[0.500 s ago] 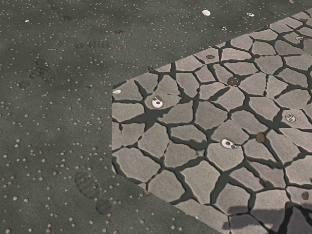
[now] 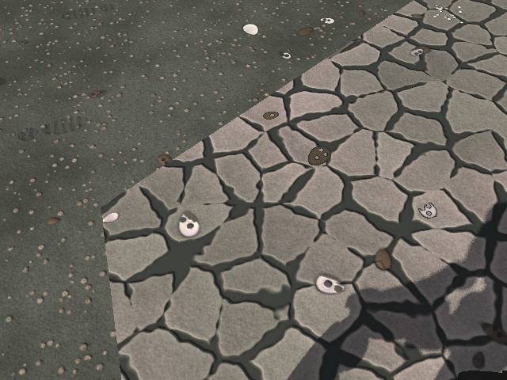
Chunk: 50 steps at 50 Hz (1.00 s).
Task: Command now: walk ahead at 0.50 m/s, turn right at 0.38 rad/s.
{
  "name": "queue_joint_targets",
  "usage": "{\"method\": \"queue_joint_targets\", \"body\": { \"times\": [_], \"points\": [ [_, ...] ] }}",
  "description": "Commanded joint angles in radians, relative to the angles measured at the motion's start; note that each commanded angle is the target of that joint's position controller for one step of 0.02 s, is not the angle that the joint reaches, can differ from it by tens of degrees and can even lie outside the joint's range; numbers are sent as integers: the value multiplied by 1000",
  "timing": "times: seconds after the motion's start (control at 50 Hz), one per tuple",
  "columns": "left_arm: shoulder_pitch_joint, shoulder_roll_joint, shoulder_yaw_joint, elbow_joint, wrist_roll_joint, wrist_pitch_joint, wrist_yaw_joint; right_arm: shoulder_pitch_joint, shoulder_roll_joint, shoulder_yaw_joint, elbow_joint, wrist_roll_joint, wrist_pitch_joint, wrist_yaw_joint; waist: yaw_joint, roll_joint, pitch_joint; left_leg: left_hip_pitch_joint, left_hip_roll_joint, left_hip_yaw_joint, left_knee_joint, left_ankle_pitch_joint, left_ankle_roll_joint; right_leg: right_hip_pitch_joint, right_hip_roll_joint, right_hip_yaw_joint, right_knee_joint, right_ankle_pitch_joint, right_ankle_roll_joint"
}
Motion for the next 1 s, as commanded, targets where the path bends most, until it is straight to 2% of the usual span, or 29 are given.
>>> {"method": "queue_joint_targets", "body": {
  "times": [0.02, 0.08, 0.14, 0.16, 0.18, 0.2, 0.22, 0.24, 0.26, 0.28, 0.3, 0.32, 0.34, 0.4, 0.5, 0.58, 0.64, 0.68, 0.7, 0.72, 0.74, 0.76, 0.78, 0.8, 0.82, 0.84, 0.9, 0.94, 1.0],
  "points": [
    [4, 158, 39, -57, -3, -15, 12, -63, -34, 1, -59, 7, -10, 11, 17, -102, -45, 155, -56, 58, -183, 235, -8, -82, -202, 111, -115, 198, -140],
    [53, 160, 37, -30, -6, -14, 7, -121, -62, -5, -82, 18, -18, 22, 42, -113, -19, 133, -62, 41, -262, 228, 21, 5, -250, 164, -78, 136, -130],
    [65, 168, 40, -16, -2, -7, 10, -111, -92, -16, -92, 16, -28, 30, 23, -132, -8, 128, -69, 40, -307, 113, 66, 110, -304, 224, -13, 186, -111],
    [56, 171, 41, -15, -1, -3, 10, -76, -100, -21, -85, 16, -31, 30, 0, -144, -13, 169, -79, 55, -324, 78, 84, 126, -306, 227, 22, 256, -100],
    [40, 161, 36, -19, 0, 0, 11, 7, -119, -33, -61, 12, -34, 27, -47, -140, -52, 282, -102, 81, -357, 77, 110, 129, -271, 203, 108, 397, -80],
    [30, 130, 23, -30, 6, 0, 10, 140, -157, -49, -34, 2, -38, 23, -108, -112, -162, 494, -42, 29, -325, 118, 158, 69, -216, 155, 291, 435, -49],
    [111, 74, 3, -51, 9, -9, 11, 284, -239, -70, -17, -13, -37, 20, -122, 58, -326, 863, 160, -272, -313, 73, 283, -213, -97, 67, 629, 191, 17],
    [167, 56, -8, -44, -7, -21, 10, 364, -225, -73, 28, 10, -23, 29, -125, 298, -394, 1017, 288, -644, -464, -172, 386, -468, -10, 42, 886, -367, 63],
    [95, 144, 10, -51, -20, -28, 7, 328, -152, -49, 19, 32, -19, 30, -144, 169, -265, 946, 271, -634, -508, -361, 346, -590, -69, 97, 976, -358, 55],
    [-4, 155, 11, -74, -22, -31, 4, 267, -120, -38, 5, 24, -9, 25, -142, 85, -155, 824, 234, -497, -520, -352, 306, -615, -117, 60, 979, -275, 51],
    [-60, 143, 9, -90, -8, -33, 3, 214, -105, -30, 1, 11, -3, 24, -117, 31, -72, 690, 193, -396, -549, -254, 292, -599, -156, 26, 916, -205, 51],
    [-70, 135, 14, -92, 6, -32, 3, 181, -83, -21, -4, 2, -4, 24, -90, 28, -43, 606, 162, -335, -573, -168, 285, -559, -190, 23, 850, -154, 52],
    [-51, 119, 13, -88, 5, -28, 1, 166, -79, -18, -3, -3, -5, 24, -67, 56, -36, 549, 140, -292, -593, -96, 284, -506, -206, 17, 813, -131, 58],
    [-48, 79, 3, -87, 7, -18, 2, 176, -98, -22, 15, 12, -12, 21, -50, 60, -38, 503, 113, -178, -639, 62, 295, -481, -222, -15, 693, -85, 81],
    [-199, 42, -14, -123, 9, -28, -6, 225, -139, -33, 48, 25, 1, 8, -95, 36, -16, 509, 74, -39, -663, 162, 263, -448, -209, -51, 378, 181, 100],
    [-312, 46, -16, -155, -3, -36, -22, 301, -151, -35, 87, 34, 16, 7, -138, 39, 12, 571, 97, -27, -638, 145, 250, -418, -177, -69, 241, 250, 93],
    [-345, 65, -11, -177, -5, -44, -37, 316, -165, -40, 107, 38, 33, 2, -127, 52, 25, 661, 141, -47, -586, 198, 231, -418, -163, -67, 183, 163, 58],
    [-268, 96, 4, -160, 0, -48, -39, 292, -182, -45, 109, 39, 43, -4, -68, 64, -20, 685, 137, -29, -486, 392, 206, -289, -130, -96, 142, 113, 26],
    [-145, 131, 24, -122, 5, -47, -33, 283, -171, -40, 108, 39, 47, -6, -4, 49, -97, 657, 94, 12, -343, 522, 183, -107, -105, -121, 118, 128, -2],
    [27, 188, 46, -83, 14, -45, -23, 275, -132, -23, 90, 24, 45, -8, 68, 8, -230, 512, 47, 52, -108, 420, 147, 175, -198, -30, 165, 165, -54],
    [132, 295, 70, -67, 27, -37, -17, 377, -31, 12, 60, 13, 25, -3, 51, -226, -378, 103, -109, 109, 293, -15, 71, 568, -455, 403, 135, 47, -211],
    [161, 227, 52, -56, 10, -32, -19, 361, -64, 8, 75, 22, 3, 4, 69, -280, -435, -50, -140, -19, 441, -457, 71, 600, -507, 647, 0, -80, -252],
    [93, 179, 32, -60, 5, -31, -18, 277, -140, -14, 51, 48, -8, 12, 63, -203, -272, -142, -79, -30, 503, -409, 82, 481, -472, 520, -22, -143, -203],
    [24, 150, 22, -70, 7, -29, -16, 215, -137, -13, 39, 53, -9, 13, 40, -137, -174, -134, -32, -5, 472, -319, 88, 335, -437, 384, -44, -109, -170],
    [-35, 121, 12, -71, 14, -30, -19, 187, -126, -15, 37, 41, -3, 11, 10, -94, -99, -100, -1, 7, 410, -252, 83, 200, -398, 292, -86, -50, -152],
    [-74, 95, 5, -72, 21, -38, -21, 202, -117, -20, 45, 35, 12, 8, -26, -114, -67, -38, 27, -5, 363, -202, 78, 105, -369, 221, -124, 7, -135],
    [-100, 104, 13, -45, 26, -64, -23, 239, -66, -15, 59, 38, 50, 1, -67, -122, -36, 24, 31, -21, 317, -115, 54, -10, -353, 82, -202, 123, -136],
    [-83, 117, 19, -22, 32, -71, -15, 195, -64, -18, 43, 35, 55, -3, -61, -93, -14, -29, 25, -47, 246, -25, 41, 3, -354, 14, -220, 191, -134],
    [-74, 128, 21, 0, 30, -70, -4, 131, -51, -17, 25, 31, 48, 9, -44, -82, -2, -35, 8, -30, 72, 152, 44, 38, -325, -100, -226, 252, -99]
  ]
}}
